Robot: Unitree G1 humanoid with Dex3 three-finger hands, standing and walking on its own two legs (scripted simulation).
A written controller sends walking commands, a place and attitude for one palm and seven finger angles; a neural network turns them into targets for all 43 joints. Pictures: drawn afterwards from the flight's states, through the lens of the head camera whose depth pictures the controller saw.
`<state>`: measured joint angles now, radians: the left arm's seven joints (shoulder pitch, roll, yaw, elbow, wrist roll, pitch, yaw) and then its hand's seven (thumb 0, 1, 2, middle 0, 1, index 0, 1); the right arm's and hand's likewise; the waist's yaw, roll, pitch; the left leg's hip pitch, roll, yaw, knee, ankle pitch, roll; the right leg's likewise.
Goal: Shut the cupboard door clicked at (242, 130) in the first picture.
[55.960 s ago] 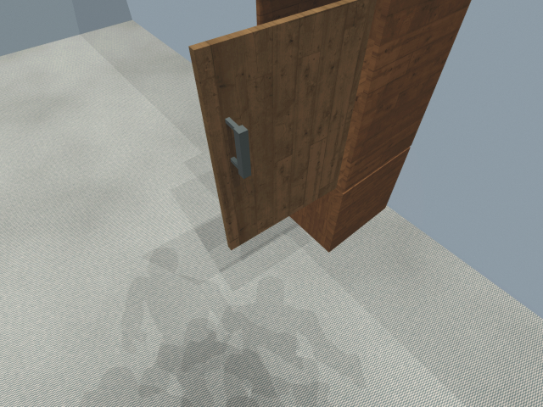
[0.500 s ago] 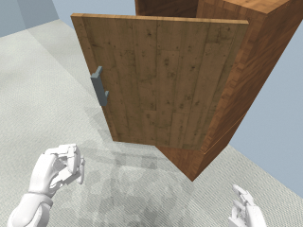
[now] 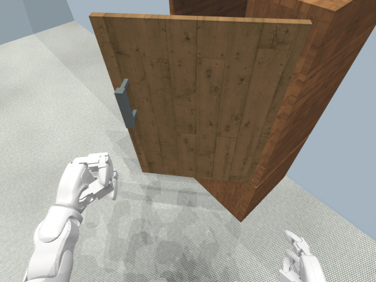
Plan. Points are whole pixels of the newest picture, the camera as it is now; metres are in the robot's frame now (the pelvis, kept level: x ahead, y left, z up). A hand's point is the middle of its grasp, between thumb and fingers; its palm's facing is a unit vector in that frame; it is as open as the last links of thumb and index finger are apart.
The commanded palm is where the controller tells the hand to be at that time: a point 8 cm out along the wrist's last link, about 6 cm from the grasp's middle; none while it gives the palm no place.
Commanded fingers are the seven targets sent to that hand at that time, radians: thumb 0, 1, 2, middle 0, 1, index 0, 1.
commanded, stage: bring the fist close to the handle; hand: left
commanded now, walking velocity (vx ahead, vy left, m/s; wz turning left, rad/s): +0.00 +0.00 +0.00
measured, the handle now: (128, 104) +0.51 +0.20 +0.08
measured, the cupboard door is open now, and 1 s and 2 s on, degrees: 40 40 29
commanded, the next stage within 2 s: push the door shut along its arc in 1.10 s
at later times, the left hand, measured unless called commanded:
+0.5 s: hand (123, 142) +0.38 +0.17 +0.08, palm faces -0.07 -1.00 +0.00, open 3.1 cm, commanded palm +0.37 +0.23 +0.09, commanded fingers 0.00 0.90 0.90 -1.30 -1.50 -1.30 -1.50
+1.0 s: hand (128, 130) +0.43 +0.18 +0.08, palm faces -0.06 -1.00 +0.02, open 3.1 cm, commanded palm +0.40 +0.23 +0.09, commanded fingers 0.00 0.90 0.90 -1.30 -1.50 -1.30 -1.50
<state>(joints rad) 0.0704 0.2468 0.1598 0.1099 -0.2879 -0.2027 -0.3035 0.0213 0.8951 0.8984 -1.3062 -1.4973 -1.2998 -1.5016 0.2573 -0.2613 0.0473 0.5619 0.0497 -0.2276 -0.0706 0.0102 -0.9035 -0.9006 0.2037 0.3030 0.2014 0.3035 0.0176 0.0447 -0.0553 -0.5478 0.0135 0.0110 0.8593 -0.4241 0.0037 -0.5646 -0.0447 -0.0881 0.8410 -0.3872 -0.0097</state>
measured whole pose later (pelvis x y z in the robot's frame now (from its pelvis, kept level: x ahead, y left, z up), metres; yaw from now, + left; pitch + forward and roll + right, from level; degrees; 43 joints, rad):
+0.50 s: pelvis +0.01 +0.00 +0.00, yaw -1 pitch +9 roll +0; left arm -0.37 0.29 0.23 0.59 -0.25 -0.24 -0.30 0.02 0.90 0.90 -1.30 -1.50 -1.30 -1.50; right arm 0.28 -0.28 0.03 0.61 0.05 -0.13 -0.05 0.01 -0.91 -0.90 0.20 0.30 0.20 0.30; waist -0.01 0.02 -0.05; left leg -0.58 0.02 0.03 0.83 -0.41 0.00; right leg -0.61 -0.04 -0.07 0.83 -0.38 -0.01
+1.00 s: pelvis +0.01 +0.00 +0.00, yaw -2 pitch +12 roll +0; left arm -0.55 0.33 0.30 0.84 -0.22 -0.31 -0.31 0.02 0.90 0.90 -1.30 -1.50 -1.30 -1.50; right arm 0.34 -0.28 0.02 0.62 0.05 -0.04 -0.04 0.01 -0.91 -0.90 0.20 0.30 0.20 0.30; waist -0.05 0.02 -0.07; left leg -0.65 0.03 0.05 0.86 -0.42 0.01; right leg -0.68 -0.03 -0.05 0.84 -0.37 -0.01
